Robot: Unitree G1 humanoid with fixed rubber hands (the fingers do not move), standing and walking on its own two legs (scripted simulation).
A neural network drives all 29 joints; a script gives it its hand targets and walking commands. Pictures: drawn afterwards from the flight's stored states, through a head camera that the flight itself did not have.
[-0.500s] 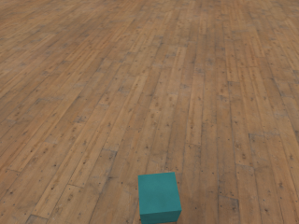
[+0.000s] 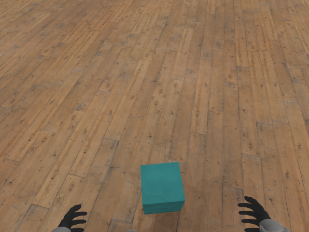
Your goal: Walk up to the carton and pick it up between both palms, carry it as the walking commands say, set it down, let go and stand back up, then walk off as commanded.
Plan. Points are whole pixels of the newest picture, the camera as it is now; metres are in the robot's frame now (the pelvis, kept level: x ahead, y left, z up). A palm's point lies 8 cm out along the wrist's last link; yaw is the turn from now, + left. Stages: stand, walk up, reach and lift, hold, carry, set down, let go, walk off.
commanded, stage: reach and lift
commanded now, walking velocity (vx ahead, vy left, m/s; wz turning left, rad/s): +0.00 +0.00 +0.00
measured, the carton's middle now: (161, 189) +0.41 -0.01 -0.63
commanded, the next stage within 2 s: none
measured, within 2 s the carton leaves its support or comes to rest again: neither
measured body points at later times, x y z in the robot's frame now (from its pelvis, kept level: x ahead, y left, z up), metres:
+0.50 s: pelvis +0.00 +0.01 -0.04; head +0.12 +0.01 +0.39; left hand +0.22 +0.25 -0.15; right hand +0.23 -0.24 -0.15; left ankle +0.04 +0.12 -0.72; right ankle +0.02 -0.12 -0.72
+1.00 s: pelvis -0.05 +0.01 -0.08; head +0.16 +0.01 +0.31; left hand +0.35 +0.23 -0.18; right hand +0.37 -0.21 -0.18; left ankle +0.04 +0.12 -0.72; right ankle +0.02 -0.12 -0.72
